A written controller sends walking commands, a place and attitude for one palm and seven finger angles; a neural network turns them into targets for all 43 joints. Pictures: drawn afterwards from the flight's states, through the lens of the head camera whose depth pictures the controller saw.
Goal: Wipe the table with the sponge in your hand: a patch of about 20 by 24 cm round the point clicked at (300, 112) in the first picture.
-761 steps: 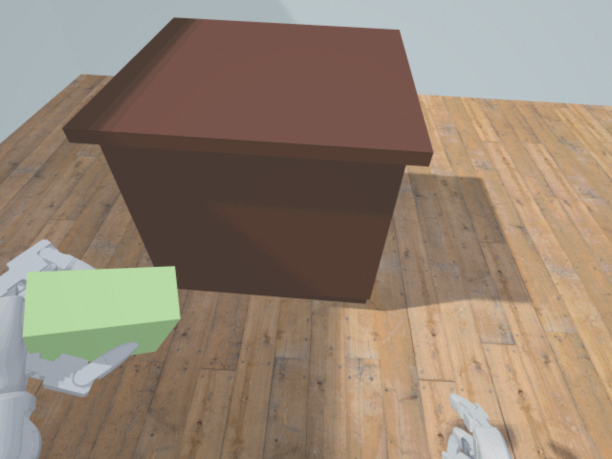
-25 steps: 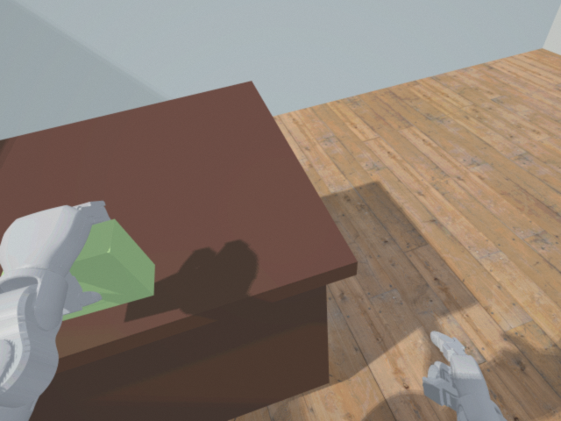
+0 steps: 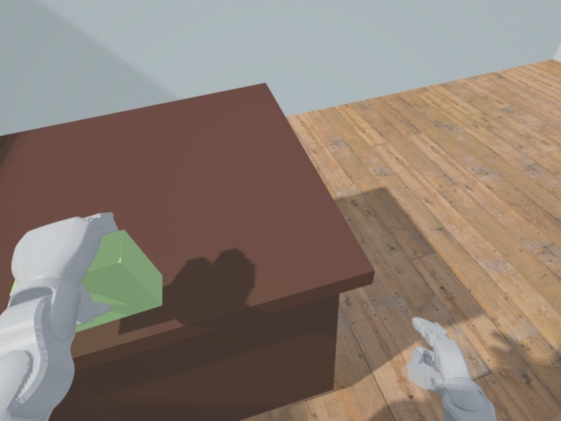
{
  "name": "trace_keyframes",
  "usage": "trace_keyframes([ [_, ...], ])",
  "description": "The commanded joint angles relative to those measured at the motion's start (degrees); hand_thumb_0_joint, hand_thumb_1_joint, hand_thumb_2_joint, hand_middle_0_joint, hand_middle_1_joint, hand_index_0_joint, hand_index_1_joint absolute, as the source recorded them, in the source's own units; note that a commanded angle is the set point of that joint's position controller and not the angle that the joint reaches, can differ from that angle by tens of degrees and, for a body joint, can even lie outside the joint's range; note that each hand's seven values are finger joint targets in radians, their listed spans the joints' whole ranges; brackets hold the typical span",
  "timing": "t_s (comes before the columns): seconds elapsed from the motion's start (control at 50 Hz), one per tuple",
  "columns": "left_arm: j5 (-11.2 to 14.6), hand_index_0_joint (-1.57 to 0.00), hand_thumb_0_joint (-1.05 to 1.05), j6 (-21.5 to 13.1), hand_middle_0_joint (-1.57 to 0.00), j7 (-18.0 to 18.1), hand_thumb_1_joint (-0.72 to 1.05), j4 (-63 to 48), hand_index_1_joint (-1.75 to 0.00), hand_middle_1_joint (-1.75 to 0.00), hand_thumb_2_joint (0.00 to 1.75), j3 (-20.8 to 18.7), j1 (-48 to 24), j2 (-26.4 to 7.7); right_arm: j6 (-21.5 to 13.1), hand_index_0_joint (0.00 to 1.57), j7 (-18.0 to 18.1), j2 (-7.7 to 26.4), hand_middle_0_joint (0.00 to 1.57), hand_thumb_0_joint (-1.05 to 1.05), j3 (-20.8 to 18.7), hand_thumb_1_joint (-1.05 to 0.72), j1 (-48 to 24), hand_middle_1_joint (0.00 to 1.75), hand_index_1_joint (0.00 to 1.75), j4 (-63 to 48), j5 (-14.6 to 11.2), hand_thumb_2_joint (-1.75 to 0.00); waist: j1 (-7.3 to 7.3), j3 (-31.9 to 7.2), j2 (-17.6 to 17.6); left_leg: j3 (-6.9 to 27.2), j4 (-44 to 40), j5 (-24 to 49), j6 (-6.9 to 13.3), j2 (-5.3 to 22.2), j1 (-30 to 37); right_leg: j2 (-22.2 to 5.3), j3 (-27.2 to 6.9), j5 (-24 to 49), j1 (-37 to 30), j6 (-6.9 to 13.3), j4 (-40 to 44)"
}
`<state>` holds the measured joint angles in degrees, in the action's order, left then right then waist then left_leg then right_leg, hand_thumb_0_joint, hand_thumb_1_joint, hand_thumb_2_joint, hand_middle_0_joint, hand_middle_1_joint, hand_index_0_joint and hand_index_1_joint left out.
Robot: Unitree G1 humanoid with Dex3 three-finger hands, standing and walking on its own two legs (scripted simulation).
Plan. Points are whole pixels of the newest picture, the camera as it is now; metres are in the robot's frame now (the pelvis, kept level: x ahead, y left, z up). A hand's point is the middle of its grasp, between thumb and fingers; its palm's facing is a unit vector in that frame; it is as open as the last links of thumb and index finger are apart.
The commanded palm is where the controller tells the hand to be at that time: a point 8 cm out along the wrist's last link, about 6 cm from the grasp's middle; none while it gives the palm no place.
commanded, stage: move the sponge above the wiping area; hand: left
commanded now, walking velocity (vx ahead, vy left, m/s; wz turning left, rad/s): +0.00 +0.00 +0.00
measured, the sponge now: (103, 290) +0.22 +0.30 +0.09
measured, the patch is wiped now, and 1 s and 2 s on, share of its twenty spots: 0.00 0.00 0.00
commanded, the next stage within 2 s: lower the sponge onto the table in 1.28 s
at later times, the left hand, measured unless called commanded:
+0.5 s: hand (97, 278) +0.22 +0.29 +0.12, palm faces +0.04 -0.08 -1.00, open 9.6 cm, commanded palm +0.20 +0.29 +0.19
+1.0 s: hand (97, 279) +0.22 +0.29 +0.13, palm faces +0.03 -0.05 -1.00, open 9.6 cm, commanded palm +0.20 +0.29 +0.19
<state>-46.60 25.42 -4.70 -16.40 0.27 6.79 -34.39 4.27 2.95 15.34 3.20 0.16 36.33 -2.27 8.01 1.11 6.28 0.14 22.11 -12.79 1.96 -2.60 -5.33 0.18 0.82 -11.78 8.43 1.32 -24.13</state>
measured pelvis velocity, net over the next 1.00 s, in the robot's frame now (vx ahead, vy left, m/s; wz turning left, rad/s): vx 0.00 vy -0.02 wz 0.00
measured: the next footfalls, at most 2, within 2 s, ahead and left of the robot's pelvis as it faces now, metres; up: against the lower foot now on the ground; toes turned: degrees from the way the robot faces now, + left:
none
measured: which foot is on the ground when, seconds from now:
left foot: down 0.00-1.00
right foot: down 0.00-1.00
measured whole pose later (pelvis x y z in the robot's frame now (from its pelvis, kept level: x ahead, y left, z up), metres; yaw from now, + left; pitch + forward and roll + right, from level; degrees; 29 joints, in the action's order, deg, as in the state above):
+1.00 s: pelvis +0.00 -0.02 +0.00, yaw +0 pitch -4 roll +1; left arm -46.6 21.9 -3.5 -11.6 -1.3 8.6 -34.6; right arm 3.9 3.6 16.5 2.0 2.5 37.2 -2.4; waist 6.7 1.0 6.8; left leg 0.6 22.5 -13.3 0.7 -1.3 -5.0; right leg 1.5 1.2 -12.3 8.2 2.7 -24.6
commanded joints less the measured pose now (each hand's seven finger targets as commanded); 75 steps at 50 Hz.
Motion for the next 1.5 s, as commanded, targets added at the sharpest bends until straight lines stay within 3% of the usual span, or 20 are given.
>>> trace_keyframes([
  [0.0, -2.42, -1.20, 0.00, -1.48, -1.20, 1.94, 0.10, -10.64, -1.60, -1.60, 1.30, -7.17, -15.86, -12.15, -3.24, 0.20, 0.89, 5.71, 0.20, 0.00, -2.56, -0.90, -10.73, 0.30, 0.30, -9.67, -0.12, -0.90, -1.50, -10.26, -1.48, 3.36, -3.75, 12.53, 0.37, 0.92, -0.80, 1.10, -2.68, 5.03, -4.78, 2.66, 3.50],
  [0.16, -4.01, -1.20, 0.00, -3.06, -1.20, 4.01, 0.10, -12.06, -1.60, -1.60, 1.30, -10.39, -14.83, -14.57, -3.46, 0.20, 0.41, 5.35, 0.20, 0.00, -2.30, -0.90, -12.70, 0.30, 0.30, -9.95, 0.11, -0.90, 0.42, -11.40, 1.03, 3.89, -4.22, 14.56, 0.20, 0.74, -0.08, 2.05, -4.82, 5.85, -6.27, 3.81, 3.36],
  [0.18, -3.61, -1.20, 0.00, -3.18, -1.20, 4.53, 0.10, -11.77, -1.60, -1.60, 1.30, -8.59, -14.43, -11.58, -3.65, 0.20, 0.19, 4.81, 0.20, 0.00, -2.56, -0.90, -10.48, 0.30, 0.30, -10.00, 0.27, -0.90, -0.09, -12.51, -1.54, 2.98, -3.46, 16.32, 0.22, 0.83, -0.40, 1.16, -2.61, 7.60, -7.30, 3.17, 2.65],
  [0.26, -3.27, -1.20, 0.00, -0.88, -1.20, 5.22, 0.10, -8.14, -1.60, -1.60, 1.30, -12.99, -10.16, -15.44, -2.86, 0.20, -0.10, 5.81, 0.20, 0.00, -2.59, -0.90, -12.41, 0.30, 0.30, -9.44, 0.09, -0.90, 1.02, -10.39, -1.90, 3.14, -3.72, 14.80, 0.15, 0.46, -1.87, 1.84, -5.29, 7.20, -6.78, 3.65, 3.32],
  [0.28, -2.87, -1.20, 0.00, -0.61, -1.20, 4.96, 0.10, -8.74, -1.60, -1.60, 1.30, -9.13, -11.84, -11.64, -2.77, 0.20, -0.15, 5.43, 0.20, 0.00, -2.54, -0.90, -11.33, 0.30, 0.30, -9.95, -0.18, -0.90, -0.33, -10.42, -2.35, 2.10, -3.44, 14.71, 0.16, 0.61, -2.32, 0.95, -3.02, 7.48, -6.83, 2.90, 2.94],
  [0.36, -2.11, -1.20, 0.00, -0.63, -1.20, 4.03, 0.10, -11.25, -1.60, -1.60, 1.30, -11.05, -7.42, -13.37, -3.18, 0.20, -0.16, 5.72, 0.20, 0.00, -2.71, -0.90, -12.62, 0.30, 0.30, -10.63, -0.13, -0.90, 0.75, -11.83, -0.71, 2.95, -2.90, 15.54, 0.54, 0.26, -1.18, 1.51, -5.04, 8.96, -7.32, 3.32, 2.71],
  [0.38, -1.98, -1.20, 0.00, -1.25, -1.20, 3.73, 0.10, -11.67, -1.60, -1.60, 1.30, -8.57, -8.25, -10.88, -3.42, 0.20, -0.13, 5.39, 0.20, 0.00, -2.76, -0.90, -10.64, 0.30, 0.30, -10.52, -0.12, -0.90, -0.58, -12.47, -2.72, 2.14, -2.21, 16.52, 0.71, 0.51, -1.22, 0.81, -2.96, 10.34, -7.49, 2.62, 2.12],
  [0.46, -2.25, -1.20, 0.00, -2.82, -1.20, 3.53, 0.10, -12.79, -1.60, -1.60, 1.30, -11.72, -6.38, -14.07, -3.60, 0.20, 0.36, 5.83, 0.20, 0.00, -3.05, -0.90, -11.05, 0.30, 0.30, -10.54, -0.05, -0.90, -0.14, -10.83, -2.69, 2.86, -2.00, 15.24, 1.03, 0.39, -0.84, 1.62, -5.18, 9.19, -5.93, 2.88, 2.87],
  [0.5, -2.55, -1.20, 0.00, -3.90, -1.20, 3.89, 0.10, -10.29, -1.60, -1.60, 1.30, -9.16, -9.44, -12.01, -3.54, 0.20, 0.66, 5.95, 0.20, 0.00, -3.40, -0.90, -8.41, 0.30, 0.30, -9.78, 0.07, -0.90, -1.46, -8.95, -3.24, 2.79, -2.54, 13.30, 0.82, 0.67, -1.50, 1.19, -3.24, 6.76, -4.55, 2.34, 3.41],
  [0.66, -3.90, -1.20, 0.00, -5.10, -1.20, 6.46, 0.10, -9.72, -1.60, -1.60, 1.30, -11.56, -11.00, -14.36, -3.94, 0.20, 0.90, 5.82, 0.20, 0.00, -3.39, -0.90, -10.64, 0.30, 0.30, -9.51, 0.05, -0.90, 0.05, -10.63, -0.82, 2.82, -2.47, 13.63, 0.80, -0.14, -0.60, 1.84, -5.56, 6.71, -5.72, 3.44, 3.50],
  [0.68, -3.83, -1.20, 0.00, -5.06, -1.20, 6.57, 0.10, -9.01, -1.60, -1.60, 1.30, -8.92, -12.43, -11.44, -3.98, 0.20, 0.77, 5.35, 0.20, 0.00, -3.36, -0.90, -9.11, 0.30, 0.30, -9.38, 0.06, -0.90, -1.04, -11.09, -1.66, 1.93, -2.19, 14.25, 0.70, 0.06, -1.09, 1.13, -3.55, 7.68, -6.19, 2.87, 3.02],
  [0.76, -3.16, -1.20, 0.00, -3.50, -1.20, 6.38, 0.10, -7.51, -1.60, -1.60, 1.30, -12.81, -11.22, -15.91, -3.54, 0.20, 0.91, 6.03, 0.20, 0.00, -3.19, -0.90, -11.36, 0.30, 0.30, -9.33, -0.06, -0.90, 0.17, -10.09, -0.22, 2.40, -2.61, 12.80, 0.81, -0.39, -1.45, 1.51, -6.07, 6.84, -6.40, 3.32, 3.75],
  [0.78, -3.13, -1.20, 0.00, -3.31, -1.20, 6.13, 0.10, -6.23, -1.60, -1.60, 1.30, -10.36, -12.27, -13.29, -3.56, 0.20, 0.88, 5.70, 0.20, 0.00, -3.18, -0.90, -9.79, 0.30, 0.30, -9.16, -0.14, -0.90, -0.89, -10.60, -1.71, 1.65, -2.21, 13.16, 0.75, -0.25, -2.20, 0.94, -4.07, 7.49, -6.80, 2.76, 3.16],
  [0.86, -2.05, -1.20, 0.00, -2.98, -1.20, 4.64, 0.10, -6.95, -1.60, -1.60, 1.30, -12.51, -8.90, -15.56, -3.54, 0.20, 0.94, 6.13, 0.20, 0.00, -3.10, -0.90, -11.52, 0.30, 0.30, -9.67, -0.30, -0.90, 0.10, -9.92, -1.18, 2.29, -2.23, 12.01, 1.02, -0.52, -1.97, 1.29, -6.22, 6.77, -6.43, 2.98, 3.75],
  [0.88, -1.81, -1.20, 0.00, -3.26, -1.20, 4.18, 0.10, -6.41, -1.60, -1.60, 1.30, -9.79, -10.16, -12.75, -3.65, 0.20, 1.01, 5.78, 0.20, 0.00, -3.06, -0.90, -9.85, 0.30, 0.30, -9.69, -0.33, -0.90, -1.28, -9.50, -3.08, 1.61, -2.04, 11.78, 1.02, -0.23, -2.70, 0.72, -4.05, 6.85, -6.26, 2.26, 3.40],
  [0.92, -1.59, -1.20, 0.00, -3.89, -1.20, 3.62, 0.10, -4.68, -1.60, -1.60, 1.30, -11.98, -9.75, -15.39, -3.48, 0.20, 1.27, 6.66, 0.20, 0.00, -3.66, -0.90, -8.77, 0.30, 0.30, -8.90, -0.17, -0.90, -1.20, -8.82, -3.78, 2.01, -2.16, 10.80, 1.10, -0.22, -2.91, 0.84, -4.45, 6.48, -5.97, 2.17, 4.00],
  [0.98, -1.70, -1.20, 0.00, -5.19, -1.20, 3.24, 0.10, -6.11, -1.60, -1.60, 1.30, -10.05, -12.48, -13.68, -4.20, 0.20, 1.64, 5.90, 0.20, 0.00, -3.15, -0.90, -8.94, 0.30, 0.30, -9.62, -0.31, -0.90, -1.80, -9.45, -3.51, 1.52, -1.82, 10.17, 1.21, -0.27, -2.33, 0.75, -4.07, 5.17, -5.14, 1.96, 3.85],
  [1.16, -1.70, -1.20, 0.00, -7.91, -1.20, 5.50, 0.10, -6.00, -1.60, -1.60, 1.30, -15.30, -12.69, -18.18, -4.77, 0.20, 1.84, 6.22, 0.20, 0.00, -3.62, -0.90, -9.60, 0.30, 0.30, -8.98, -0.15, -0.90, -0.32, -9.54, -0.60, 2.40, -2.00, 10.66, 0.97, -0.56, -1.68, 1.39, -6.22, 5.08, -5.56, 3.00, 4.48],
  [1.18, -1.64, -1.20, 0.00, -7.76, -1.20, 5.66, 0.10, -5.26, -1.60, -1.60, 1.30, -13.28, -12.86, -15.64, -4.82, 0.20, 1.80, 5.87, 0.20, 0.00, -3.70, -0.90, -8.17, 0.30, 0.30, -8.85, -0.07, -0.90, -0.98, -10.30, -1.54, 1.59, -1.87, 11.14, 0.93, -0.36, -2.24, 0.75, -4.28, 5.88, -6.30, 2.45, 3.85],
  [1.48, -1.61, -1.20, 0.00, -7.64, -1.20, 3.80, 0.10, -7.20, -1.60, -1.60, 1.30, -12.30, -13.06, -15.33, -4.92, 0.20, 1.74, 5.73, 0.20, 0.00, -3.35, -0.90, -8.62, 0.30, 0.30, -9.32, 0.09, -0.90, -0.83, -11.67, -2.16, 1.99, -2.21, 11.14, 1.02, -0.26, -1.66, 0.68, -3.51, 5.90, -7.06, 2.34, 3.55],
])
